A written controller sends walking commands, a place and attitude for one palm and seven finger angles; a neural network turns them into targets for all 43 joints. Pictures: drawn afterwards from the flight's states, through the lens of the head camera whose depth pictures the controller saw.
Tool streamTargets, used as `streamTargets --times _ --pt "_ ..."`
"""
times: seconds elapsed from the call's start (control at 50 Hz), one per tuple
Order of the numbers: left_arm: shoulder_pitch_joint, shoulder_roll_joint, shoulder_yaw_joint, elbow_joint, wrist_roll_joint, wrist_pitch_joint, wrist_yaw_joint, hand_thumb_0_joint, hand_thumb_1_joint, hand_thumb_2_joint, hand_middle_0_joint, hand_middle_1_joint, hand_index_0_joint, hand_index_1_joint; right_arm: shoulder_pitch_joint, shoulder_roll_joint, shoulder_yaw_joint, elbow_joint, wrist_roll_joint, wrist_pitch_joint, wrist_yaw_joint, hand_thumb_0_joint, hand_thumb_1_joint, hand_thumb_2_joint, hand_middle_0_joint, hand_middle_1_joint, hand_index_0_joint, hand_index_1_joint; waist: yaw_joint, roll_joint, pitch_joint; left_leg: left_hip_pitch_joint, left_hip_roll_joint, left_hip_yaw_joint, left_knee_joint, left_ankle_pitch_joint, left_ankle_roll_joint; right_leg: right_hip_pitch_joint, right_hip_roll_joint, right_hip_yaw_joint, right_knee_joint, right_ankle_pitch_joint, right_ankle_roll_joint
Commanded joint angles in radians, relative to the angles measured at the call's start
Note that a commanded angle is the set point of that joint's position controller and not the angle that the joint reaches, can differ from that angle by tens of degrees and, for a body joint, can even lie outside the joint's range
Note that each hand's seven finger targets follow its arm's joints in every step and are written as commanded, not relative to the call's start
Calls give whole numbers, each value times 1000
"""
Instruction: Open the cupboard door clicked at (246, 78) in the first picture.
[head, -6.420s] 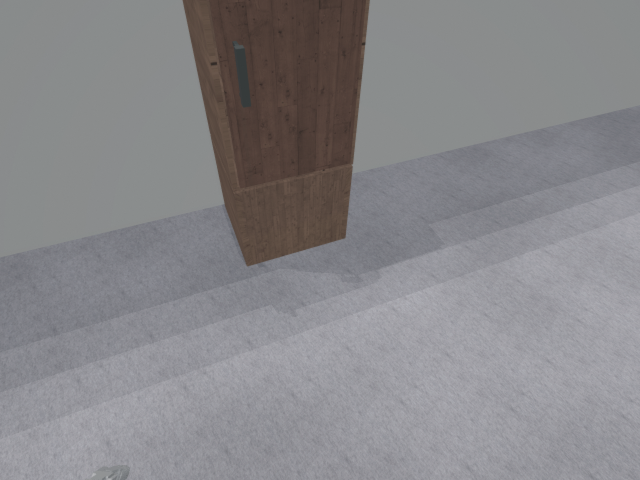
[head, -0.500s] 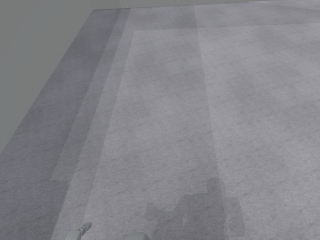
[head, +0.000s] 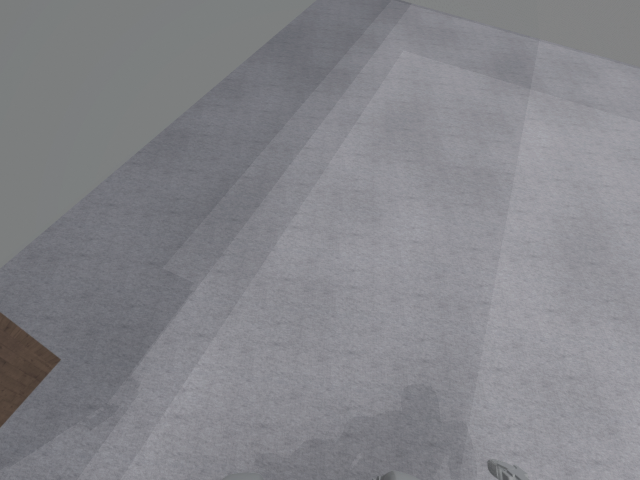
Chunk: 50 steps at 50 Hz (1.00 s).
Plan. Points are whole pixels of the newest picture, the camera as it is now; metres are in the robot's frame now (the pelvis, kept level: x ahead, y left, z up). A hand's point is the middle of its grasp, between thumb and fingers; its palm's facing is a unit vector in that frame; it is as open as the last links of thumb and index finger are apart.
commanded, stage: turn to face it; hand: left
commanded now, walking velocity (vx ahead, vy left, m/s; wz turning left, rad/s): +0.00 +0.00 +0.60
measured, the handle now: out of the picture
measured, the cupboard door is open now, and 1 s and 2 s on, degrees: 0 0 0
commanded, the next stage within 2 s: take the last steps up to it in 1.80 s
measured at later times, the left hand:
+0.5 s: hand out of the picture +0.08 +0.18 -0.12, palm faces +0.28 -0.91 -0.30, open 7.4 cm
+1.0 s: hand out of the picture -0.16 +0.18 -0.18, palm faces +0.63 -0.73 -0.27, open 7.4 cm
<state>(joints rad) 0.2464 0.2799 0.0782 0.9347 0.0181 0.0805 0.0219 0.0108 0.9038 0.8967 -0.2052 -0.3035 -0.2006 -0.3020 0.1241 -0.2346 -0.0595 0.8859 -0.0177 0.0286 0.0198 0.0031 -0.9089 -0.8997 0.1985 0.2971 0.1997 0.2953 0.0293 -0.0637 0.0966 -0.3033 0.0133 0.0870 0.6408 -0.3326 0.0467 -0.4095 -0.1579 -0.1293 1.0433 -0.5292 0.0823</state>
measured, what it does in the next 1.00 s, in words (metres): steps on the spot, turning left: right foot, then left foot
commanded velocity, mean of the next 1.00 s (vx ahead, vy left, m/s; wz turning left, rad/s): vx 0.00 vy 0.00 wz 0.60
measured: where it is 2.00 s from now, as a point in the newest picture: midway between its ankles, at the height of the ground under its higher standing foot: outside the picture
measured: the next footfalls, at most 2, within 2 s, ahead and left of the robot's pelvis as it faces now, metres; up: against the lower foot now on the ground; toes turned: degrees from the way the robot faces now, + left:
right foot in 0.46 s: +0.06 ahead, -0.14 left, +0.00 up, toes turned +15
left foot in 0.92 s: -0.07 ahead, +0.10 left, +0.00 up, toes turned +40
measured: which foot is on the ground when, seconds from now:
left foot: down 0.00-0.44, up 0.46-0.90, down 0.92-1.00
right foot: up 0.00-0.44, down 0.46-0.92, up 0.94-1.00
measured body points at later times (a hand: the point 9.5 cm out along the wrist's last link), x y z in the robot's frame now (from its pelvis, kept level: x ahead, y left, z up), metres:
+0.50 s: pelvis -0.01 -0.05 +0.01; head +0.02 -0.07 +0.45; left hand +0.06 +0.23 -0.10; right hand +0.09 -0.29 -0.15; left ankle -0.01 +0.09 -0.70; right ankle +0.02 -0.15 -0.73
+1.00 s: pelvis -0.05 -0.01 +0.00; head -0.04 +0.03 +0.45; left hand -0.19 +0.22 -0.16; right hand +0.21 -0.15 -0.11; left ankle -0.10 +0.07 -0.73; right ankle +0.02 -0.16 -0.67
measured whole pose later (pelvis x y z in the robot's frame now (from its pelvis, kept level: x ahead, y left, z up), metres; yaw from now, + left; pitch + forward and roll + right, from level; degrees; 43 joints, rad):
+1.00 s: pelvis -0.05 -0.01 +0.00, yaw +36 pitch -1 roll -1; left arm 0.26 0.29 0.08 0.94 0.02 0.08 0.02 0.01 0.90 0.90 -0.21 -0.30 -0.20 -0.30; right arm 0.12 -0.24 -0.06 0.89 -0.02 0.03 0.02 0.00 -0.91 -0.90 0.20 0.30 0.20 0.30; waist 0.04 -0.06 0.09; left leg -0.29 0.01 0.06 0.64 -0.33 0.03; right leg -0.40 -0.17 -0.11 1.02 -0.53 0.08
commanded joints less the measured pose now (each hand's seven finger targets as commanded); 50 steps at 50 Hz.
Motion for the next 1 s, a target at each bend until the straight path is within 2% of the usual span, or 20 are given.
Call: streamTargets --times 0.0,0.1,0.24,0.32,0.38,0.4,0.42,0.44,0.46,0.5,0.54,0.64,0.76,0.8,0.84,0.86,0.88,0.9,0.92,0.98 --pt "-69 72 19 -107 0 -44 -14 0 900 900 -200 -300 -200 -300 37 -195 -41 -53 -1 -17 -28 0 -900 -900 200 300 200 300 -47 232 -124 167 231 -288 -298 501 94 -175 17 112 156 125 12" --pt "-69 68 17 -102 0 -42 -9 0 900 900 -200 -300 -200 -300 77 -191 -42 -46 2 -21 -28 0 -900 -900 200 300 200 300 -49 172 -140 188 202 -319 -319 458 101 -146 44 128 69 172 28" --pt "-165 50 9 -153 -8 -48 0 0 900 900 -200 -300 -200 -300 128 -199 -56 -31 -6 -11 -26 0 -900 -900 200 300 200 300 -78 216 -125 180 206 -460 -303 426 137 -106 86 143 -123 96 21" --pt "-137 39 4 -157 -14 -54 4 0 900 900 -200 -300 -200 -300 107 -201 -63 -38 -9 -3 -25 0 -900 -900 200 300 200 300 -63 241 -149 116 177 -506 -272 451 128 29 129 136 -277 96 1" --pt "-48 53 9 -141 -19 -65 9 0 900 900 -200 -300 -200 -300 69 -188 -65 -51 -3 2 -21 0 -900 -900 200 300 200 300 -17 209 -169 -7 128 -515 -212 393 85 235 147 126 -520 235 -12" --pt "-5 80 16 -134 -16 -75 13 0 900 900 -200 -300 -200 -300 65 -162 -62 -56 4 2 -18 0 -900 -900 200 300 200 300 6 137 -186 -105 79 -479 -145 266 36 373 94 162 -680 310 -23" --pt "6 170 34 -135 0 -85 21 0 900 900 -200 -300 -200 -300 100 -88 -52 -64 15 2 -13 0 -900 -900 200 300 200 300 8 -148 -200 -302 -45 -308 59 -44 -51 523 -163 401 -810 234 -102" --pt "-13 213 33 -151 3 -79 22 0 900 900 -200 -300 -200 -300 87 -104 -56 -84 3 3 -16 0 -900 -900 200 300 200 300 10 -241 -167 -340 -106 -175 291 -250 -94 389 -351 553 -824 310 -208" --pt "-60 187 25 -170 0 -72 24 0 900 900 -200 -300 -200 -300 79 -138 -68 -80 -3 11 -12 0 -900 -900 200 300 200 300 -12 -108 -121 -286 -55 -204 438 -218 -87 249 -344 468 -819 289 -241" --pt "-145 113 13 -173 -4 -83 21 0 900 900 -200 -300 -200 -300 103 -121 -66 -30 -8 27 0 0 -900 -900 200 300 200 300 -57 -114 -66 -286 -15 -172 551 -111 -97 208 -211 320 -789 349 -201" --pt "-146 81 -3 -169 -3 -89 15 0 900 900 -200 -300 -200 -300 126 -106 -61 -14 -7 35 10 0 -900 -900 200 300 200 300 -71 -97 -40 -281 -3 -135 600 -31 -114 199 -151 178 -755 440 -178" --pt "-33 103 4 -128 3 -88 15 0 900 900 -200 -300 -200 -300 51 -99 -50 -25 -4 41 15 0 -900 -900 200 300 200 300 -20 -136 -52 -276 19 -85 484 -38 -136 286 -169 114 -740 491 -183" --pt "19 149 22 -95 15 -79 11 0 900 900 -200 -300 -200 -300 -39 -80 -29 -53 7 24 17 0 -900 -900 200 300 200 300 18 -155 -87 -160 22 -9 186 -120 -123 334 -218 55 -660 653 -201" --pt "31 168 29 -89 15 -74 8 0 900 900 -200 -300 -200 -300 -27 -76 -24 -55 8 16 13 0 -900 -900 200 300 200 300 21 -181 -113 -95 7 20 98 -112 -110 334 -224 30 -612 716 -191" --pt "18 170 32 -82 8 -69 5 0 900 900 -200 -300 -200 -300 34 -97 -26 -44 7 5 10 0 -900 -900 200 300 200 300 -17 -141 -160 14 -1 32 -88 15 -96 327 -211 -25 -508 711 -143" --pt "13 155 31 -83 -1 -64 3 0 900 900 -200 -300 -200 -300 93 -135 -36 -32 5 -4 11 0 -900 -900 200 300 200 300 -52 -35 -193 171 21 -9 -230 168 -83 228 -189 -53 -374 624 -97" --pt "19 98 23 -115 -10 -59 -3 0 900 900 -200 -300 -200 -300 156 -249 -65 -26 -1 -15 4 0 -900 -900 200 300 200 300 -93 248 -246 363 239 -307 -281 452 11 -23 -64 -94 -146 256 -16" --pt "-48 47 -1 -159 -6 -54 -4 0 900 900 -200 -300 -200 -300 218 -330 -83 -11 7 -12 -6 0 -900 -900 200 300 200 300 -124 400 -244 393 409 -498 -274 849 128 -205 21 -12 18 -175 23" --pt "-86 79 2 -163 -1 -45 0 0 900 900 -200 -300 -200 -300 237 -318 -76 8 3 -6 -10 0 -900 -900 200 300 200 300 -128 270 -230 342 423 -427 -247 795 175 -189 3 65 109 -133 2" --pt "-99 82 14 -118 -1 -43 -8 0 900 900 -200 -300 -200 -300 65 -227 -50 -38 -3 -11 -28 0 -900 -900 200 300 200 300 -71 269 -111 164 256 -334 -293 501 108 -186 8 114 152 72 8"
